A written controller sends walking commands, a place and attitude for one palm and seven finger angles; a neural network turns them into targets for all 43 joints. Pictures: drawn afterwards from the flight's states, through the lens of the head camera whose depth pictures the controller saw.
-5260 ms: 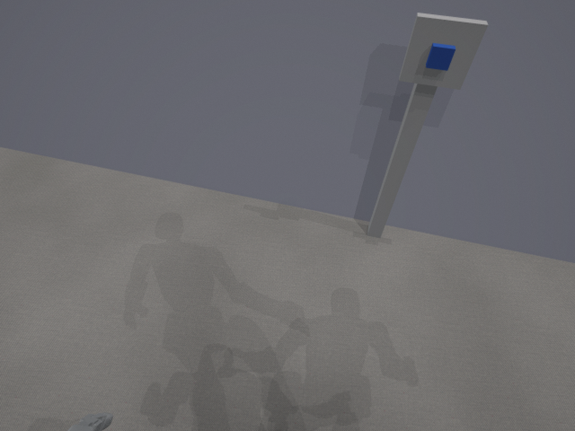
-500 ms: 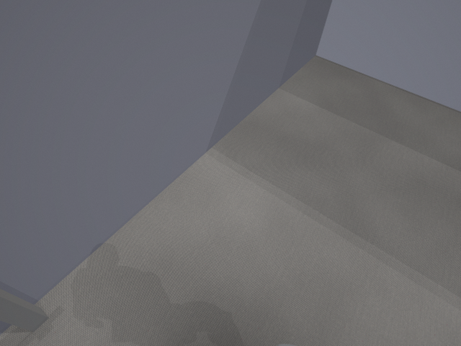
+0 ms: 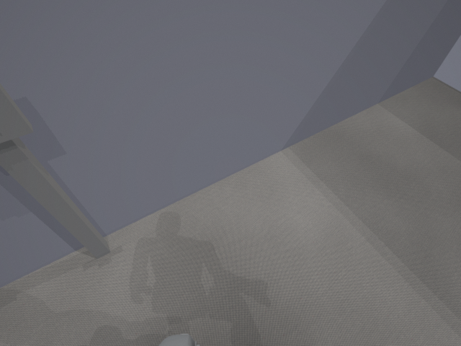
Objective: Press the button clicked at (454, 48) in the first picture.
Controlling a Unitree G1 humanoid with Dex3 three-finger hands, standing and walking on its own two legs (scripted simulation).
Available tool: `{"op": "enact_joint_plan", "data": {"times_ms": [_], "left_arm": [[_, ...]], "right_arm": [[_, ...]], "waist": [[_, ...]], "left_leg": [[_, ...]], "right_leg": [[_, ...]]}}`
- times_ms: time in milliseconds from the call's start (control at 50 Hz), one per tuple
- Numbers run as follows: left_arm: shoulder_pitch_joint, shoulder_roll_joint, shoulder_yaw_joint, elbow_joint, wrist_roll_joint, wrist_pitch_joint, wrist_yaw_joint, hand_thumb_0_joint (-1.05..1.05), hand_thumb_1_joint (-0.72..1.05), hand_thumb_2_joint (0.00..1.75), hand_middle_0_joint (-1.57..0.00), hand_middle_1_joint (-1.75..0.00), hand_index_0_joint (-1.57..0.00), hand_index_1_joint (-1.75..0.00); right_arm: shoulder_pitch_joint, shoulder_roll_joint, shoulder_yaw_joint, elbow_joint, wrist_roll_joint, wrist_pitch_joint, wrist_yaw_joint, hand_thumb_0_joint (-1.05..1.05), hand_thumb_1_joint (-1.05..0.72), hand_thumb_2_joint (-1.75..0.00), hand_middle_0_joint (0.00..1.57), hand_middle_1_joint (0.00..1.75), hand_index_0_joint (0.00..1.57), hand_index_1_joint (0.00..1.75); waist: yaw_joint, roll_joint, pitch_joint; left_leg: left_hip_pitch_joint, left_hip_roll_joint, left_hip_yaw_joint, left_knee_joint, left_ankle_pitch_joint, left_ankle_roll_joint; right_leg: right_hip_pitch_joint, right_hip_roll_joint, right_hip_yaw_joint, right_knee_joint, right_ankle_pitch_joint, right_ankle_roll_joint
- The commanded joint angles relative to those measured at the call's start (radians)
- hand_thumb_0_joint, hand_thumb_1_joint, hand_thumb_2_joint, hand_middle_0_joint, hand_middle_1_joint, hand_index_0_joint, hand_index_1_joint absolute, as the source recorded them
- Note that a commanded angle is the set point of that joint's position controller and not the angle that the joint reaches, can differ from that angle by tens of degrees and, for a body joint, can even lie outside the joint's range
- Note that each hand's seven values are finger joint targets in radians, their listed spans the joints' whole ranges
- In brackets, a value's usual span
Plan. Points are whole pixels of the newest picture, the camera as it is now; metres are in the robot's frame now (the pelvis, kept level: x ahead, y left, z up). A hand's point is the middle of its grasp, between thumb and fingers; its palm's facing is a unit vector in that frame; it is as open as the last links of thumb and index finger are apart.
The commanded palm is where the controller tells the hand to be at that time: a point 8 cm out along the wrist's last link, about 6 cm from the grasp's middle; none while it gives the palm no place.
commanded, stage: turn to face it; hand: left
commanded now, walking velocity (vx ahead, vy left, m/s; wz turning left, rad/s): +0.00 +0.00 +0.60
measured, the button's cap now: out of the picture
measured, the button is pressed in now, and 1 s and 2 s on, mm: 0 0 0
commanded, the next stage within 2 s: take the last steps up to it in 0.78 s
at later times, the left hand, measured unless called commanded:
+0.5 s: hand out of the picture +0.07 +0.23 -0.14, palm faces +0.29 -0.91 -0.30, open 7.4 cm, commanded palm none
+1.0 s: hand out of the picture -0.11 +0.22 -0.18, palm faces +0.53 -0.82 -0.23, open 7.4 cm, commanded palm none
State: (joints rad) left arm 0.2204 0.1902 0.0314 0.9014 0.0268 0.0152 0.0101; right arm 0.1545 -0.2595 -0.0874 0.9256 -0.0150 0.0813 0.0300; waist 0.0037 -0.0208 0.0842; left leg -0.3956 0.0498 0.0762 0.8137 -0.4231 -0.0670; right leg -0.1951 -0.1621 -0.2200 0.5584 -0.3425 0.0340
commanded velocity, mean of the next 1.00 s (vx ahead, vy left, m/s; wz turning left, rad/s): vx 0.04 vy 0.00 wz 0.41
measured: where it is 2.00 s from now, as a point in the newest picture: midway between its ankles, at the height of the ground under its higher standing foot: outside the picture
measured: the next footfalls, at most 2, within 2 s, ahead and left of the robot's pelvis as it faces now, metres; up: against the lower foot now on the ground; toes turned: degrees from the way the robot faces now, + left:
left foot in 0.06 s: +0.04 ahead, +0.14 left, +0.00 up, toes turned +9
right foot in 0.48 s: +0.08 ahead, -0.11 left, +0.00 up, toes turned +13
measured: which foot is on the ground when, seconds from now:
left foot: up 0.00-0.04, down 0.06-0.48, up 0.50-0.84, down 0.86-1.00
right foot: down 0.00-0.06, up 0.08-0.46, down 0.48-0.88, up 0.90-1.00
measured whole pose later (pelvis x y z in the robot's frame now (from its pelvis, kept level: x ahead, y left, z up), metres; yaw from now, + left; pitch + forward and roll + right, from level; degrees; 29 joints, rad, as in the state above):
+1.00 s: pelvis -0.01 +0.03 +0.00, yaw +29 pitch -1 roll -1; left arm 0.28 0.26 0.06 1.02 0.02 0.06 0.01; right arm 0.14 -0.19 -0.03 0.94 -0.02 0.01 0.00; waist 0.04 -0.04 0.06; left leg -0.23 0.01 0.08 0.54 -0.30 0.04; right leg -0.39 -0.11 -0.07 1.03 -0.47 0.06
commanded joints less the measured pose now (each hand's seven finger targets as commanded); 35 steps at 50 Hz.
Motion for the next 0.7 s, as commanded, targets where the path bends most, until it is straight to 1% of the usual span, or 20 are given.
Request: {"op": "enact_joint_plan", "data": {"times_ms": [0,20,40,60,80,100,120,160,260,320,360,400,420,440,460,480,520,540,580,680], "left_arm": [[0.053,0.250,0.081,-0.046,-0.007,-0.006,0.014,0.00,0.90,0.90,-0.20,-0.30,-0.20,-0.30],[0.047,0.220,0.078,-0.063,-0.013,-0.003,0.009,0.00,0.90,0.90,-0.20,-0.30,-0.20,-0.30],[0.014,0.141,0.060,-0.115,-0.018,-0.004,-0.001,0.00,0.90,0.90,-0.20,-0.30,-0.20,-0.30],[-0.058,0.150,0.054,-0.136,-0.007,0.009,0.009,0.00,0.90,0.90,-0.20,-0.30,-0.20,-0.30],[-0.087,0.133,0.060,-0.128,-0.013,0.009,0.013,0.00,0.90,0.90,-0.20,-0.30,-0.20,-0.30],[-0.105,0.145,0.064,-0.118,-0.014,0.006,0.009,0.00,0.90,0.90,-0.20,-0.30,-0.20,-0.30],[-0.088,0.146,0.068,-0.101,-0.013,0.007,0.002,0.00,0.90,0.90,-0.20,-0.30,-0.20,-0.30],[-0.036,0.142,0.070,-0.076,-0.010,0.012,-0.004,0.00,0.90,0.90,-0.20,-0.30,-0.20,-0.30],[-0.057,0.136,0.065,-0.096,-0.013,0.017,0.001,0.00,0.90,0.90,-0.20,-0.30,-0.20,-0.30],[-0.061,0.133,0.060,-0.110,-0.014,0.011,0.004,0.00,0.90,0.90,-0.20,-0.30,-0.20,-0.30],[-0.035,0.128,0.059,-0.112,-0.020,0.007,0.007,0.00,0.90,0.90,-0.20,-0.30,-0.20,-0.30],[0.035,0.137,0.061,-0.101,-0.021,-0.004,0.011,0.00,0.90,0.90,-0.20,-0.30,-0.20,-0.30],[0.069,0.169,0.066,-0.095,-0.017,-0.014,0.015,0.00,0.90,0.90,-0.20,-0.30,-0.20,-0.30],[0.099,0.253,0.082,-0.098,-0.001,-0.027,0.024,0.00,0.90,0.90,-0.20,-0.30,-0.20,-0.30],[0.073,0.307,0.083,-0.113,0.000,-0.022,0.024,0.00,0.90,0.90,-0.20,-0.30,-0.20,-0.30],[0.045,0.273,0.084,-0.118,-0.006,-0.025,0.029,0.00,0.90,0.90,-0.20,-0.30,-0.20,-0.30],[-0.052,0.205,0.066,-0.131,-0.007,-0.021,0.029,0.00,0.90,0.90,-0.20,-0.30,-0.20,-0.30],[-0.076,0.183,0.057,-0.130,-0.004,-0.027,0.027,0.00,0.90,0.90,-0.20,-0.30,-0.20,-0.30],[-0.031,0.179,0.053,-0.114,-0.002,-0.033,0.028,0.00,0.90,0.90,-0.20,-0.30,-0.20,-0.30],[0.071,0.219,0.060,-0.052,0.005,-0.025,0.025,0.00,0.90,0.90,-0.20,-0.30,-0.20,-0.30]], "right_arm": [[0.007,-0.084,-0.009,-0.100,-0.002,-0.053,-0.001,0.00,-0.90,-0.90,0.20,0.30,0.20,0.30],[0.077,-0.167,-0.030,-0.090,-0.007,-0.063,-0.003,0.00,-0.90,-0.90,0.20,0.30,0.20,0.30],[0.161,-0.283,-0.060,-0.079,-0.006,-0.069,-0.011,0.00,-0.90,-0.90,0.20,0.30,0.20,0.30],[0.219,-0.284,-0.060,-0.044,0.001,-0.065,-0.020,0.00,-0.90,-0.90,0.20,0.30,0.20,0.30],[0.189,-0.261,-0.055,-0.047,-0.001,-0.069,-0.033,0.00,-0.90,-0.90,0.20,0.30,0.20,0.30],[0.126,-0.221,-0.044,-0.065,-0.005,-0.068,-0.038,0.00,-0.90,-0.90,0.20,0.30,0.20,0.30],[0.055,-0.189,-0.031,-0.085,-0.008,-0.070,-0.039,0.00,-0.90,-0.90,0.20,0.30,0.20,0.30],[-0.001,-0.174,-0.024,-0.105,-0.008,-0.074,-0.037,0.00,-0.90,-0.90,0.20,0.30,0.20,0.30],[0.018,-0.182,-0.030,-0.102,-0.010,-0.066,-0.034,0.00,-0.90,-0.90,0.20,0.30,0.20,0.30],[0.016,-0.186,-0.036,-0.101,-0.012,-0.059,-0.030,0.00,-0.90,-0.90,0.20,0.30,0.20,0.30],[0.002,-0.187,-0.040,-0.107,-0.013,-0.054,-0.029,0.00,-0.90,-0.90,0.20,0.30,0.20,0.30],[-0.020,-0.178,-0.041,-0.116,-0.008,-0.051,-0.027,0.00,-0.90,-0.90,0.20,0.30,0.20,0.30],[-0.022,-0.155,-0.039,-0.120,0.000,-0.052,-0.023,0.00,-0.90,-0.90,0.20,0.30,0.20,0.30],[0.009,-0.081,-0.028,-0.133,0.008,-0.055,-0.018,0.00,-0.90,-0.90,0.20,0.30,0.20,0.30],[0.010,-0.069,-0.025,-0.153,0.000,-0.057,-0.019,0.00,-0.90,-0.90,0.20,0.30,0.20,0.30],[-0.002,-0.105,-0.033,-0.139,-0.010,-0.043,-0.019,0.00,-0.90,-0.90,0.20,0.30,0.20,0.30],[0.008,-0.095,-0.031,-0.100,-0.009,-0.032,-0.009,0.00,-0.90,-0.90,0.20,0.30,0.20,0.30],[0.025,-0.076,-0.024,-0.082,-0.010,-0.032,-0.003,0.00,-0.90,-0.90,0.20,0.30,0.20,0.30],[0.026,-0.058,-0.014,-0.074,-0.006,-0.030,-0.001,0.00,-0.90,-0.90,0.20,0.30,0.20,0.30],[-0.058,-0.034,0.006,-0.078,0.001,-0.031,-0.004,0.00,-0.90,-0.90,0.20,0.30,0.20,0.30]], "waist": [[-0.005,-0.153,-0.149],[-0.047,0.034,-0.212],[-0.094,0.354,-0.239],[-0.120,0.267,-0.255],[-0.109,0.298,-0.239],[-0.093,0.269,-0.180],[-0.057,0.216,-0.148],[-0.026,0.175,-0.136],[-0.036,0.153,-0.123],[-0.036,0.167,-0.121],[-0.026,0.190,-0.126],[0.014,0.155,-0.146],[0.035,0.089,-0.154],[0.043,-0.174,-0.182],[0.035,-0.288,-0.157],[0.034,-0.279,-0.135],[-0.018,-0.136,-0.048],[-0.033,-0.121,-0.042],[-0.016,-0.149,-0.073],[0.037,-0.174,-0.081]], "left_leg": [[0.168,-0.037,0.061,-0.339,0.193,0.027],[0.382,0.089,-0.094,-0.418,0.418,0.079],[0.519,0.365,-0.447,-0.409,0.886,0.228],[0.477,0.395,-0.434,-0.399,0.897,0.291],[0.441,0.343,-0.413,-0.393,0.826,0.286],[0.346,0.286,-0.362,-0.408,0.737,0.261],[0.281,0.242,-0.314,-0.423,0.658,0.231],[0.232,0.189,-0.265,-0.448,0.575,0.208],[0.216,0.185,-0.352,-0.473,0.456,0.236],[0.189,0.165,-0.391,-0.451,0.462,0.234],[0.148,0.151,-0.423,-0.430,0.479,0.227],[0.090,0.114,-0.417,-0.358,0.478,0.194],[0.010,0.067,-0.388,-0.284,0.405,0.149],[-0.164,-0.059,-0.239,-0.076,0.138,0.068],[-0.230,-0.124,-0.134,0.142,-0.173,0.026],[-0.207,-0.070,-0.183,0.285,-0.159,0.036],[-0.203,-0.030,-0.155,0.413,-0.031,0.023],[-0.195,-0.022,-0.129,0.412,0.013,0.011],[-0.176,-0.024,-0.093,0.342,0.019,-0.004],[-0.091,-0.028,-0.024,0.098,-0.024,-0.005]], "right_leg": [[0.065,-0.176,0.057,0.059,0.577,-0.060],[-0.111,-0.125,0.028,0.261,0.397,-0.004],[-0.407,0.014,0.030,0.487,-0.285,0.071],[-0.429,0.018,0.148,0.590,-0.338,0.059],[-0.453,0.018,0.187,0.631,-0.279,0.057],[-0.432,0.019,0.207,0.636,-0.211,0.055],[-0.400,0.019,0.209,0.624,-0.142,0.058],[-0.345,0.039,0.201,0.580,-0.080,0.061],[-0.303,0.075,0.208,0.416,-0.086,0.062],[-0.232,0.106,0.202,0.288,-0.095,0.053],[-0.152,0.129,0.192,0.192,-0.083,0.045],[-0.015,0.141,0.179,-0.004,0.043,0.039],[0.101,0.100,0.214,-0.156,0.120,0.029],[0.239,-0.141,0.456,-0.280,0.148,-0.043],[0.168,-0.336,0.598,-0.288,0.262,-0.157],[0.062,-0.319,0.561,-0.296,0.222,-0.185],[-0.018,-0.219,0.411,-0.266,0.248,-0.166],[-0.002,-0.176,0.314,-0.236,0.333,-0.152],[0.062,-0.155,0.238,-0.206,0.477,-0.147],[0.112,-0.170,0.192,-0.173,0.607,-0.159]]}}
